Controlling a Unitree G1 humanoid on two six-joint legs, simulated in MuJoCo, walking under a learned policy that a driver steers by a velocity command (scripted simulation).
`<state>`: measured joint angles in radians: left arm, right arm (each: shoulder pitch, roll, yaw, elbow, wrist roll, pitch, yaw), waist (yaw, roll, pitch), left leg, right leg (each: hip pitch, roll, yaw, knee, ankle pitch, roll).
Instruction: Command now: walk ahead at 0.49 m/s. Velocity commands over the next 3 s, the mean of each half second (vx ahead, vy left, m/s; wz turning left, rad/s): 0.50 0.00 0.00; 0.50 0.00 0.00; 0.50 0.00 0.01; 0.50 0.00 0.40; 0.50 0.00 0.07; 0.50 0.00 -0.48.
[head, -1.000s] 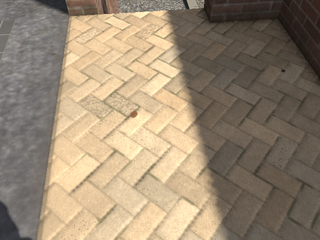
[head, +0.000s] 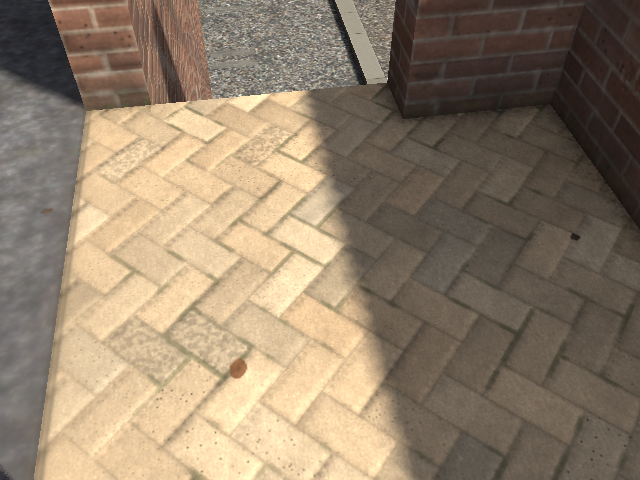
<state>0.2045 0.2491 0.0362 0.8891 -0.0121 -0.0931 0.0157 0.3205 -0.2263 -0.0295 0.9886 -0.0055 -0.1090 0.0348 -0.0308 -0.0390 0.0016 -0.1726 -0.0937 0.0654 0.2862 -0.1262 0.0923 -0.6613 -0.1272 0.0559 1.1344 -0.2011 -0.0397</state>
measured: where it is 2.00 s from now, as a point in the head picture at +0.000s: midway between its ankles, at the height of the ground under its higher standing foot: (327, 273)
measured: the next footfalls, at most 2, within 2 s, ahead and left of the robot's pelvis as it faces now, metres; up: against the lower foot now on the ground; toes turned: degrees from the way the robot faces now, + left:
right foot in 0.30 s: +0.34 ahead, -0.17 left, +0.00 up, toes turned -2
left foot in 0.86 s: +0.65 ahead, +0.08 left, +0.00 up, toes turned +3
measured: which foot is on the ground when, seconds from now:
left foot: down 0.00-0.32, up 0.34-0.84, down 0.86-1.00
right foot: up 0.00-0.28, down 0.30-0.88, up 0.90-1.00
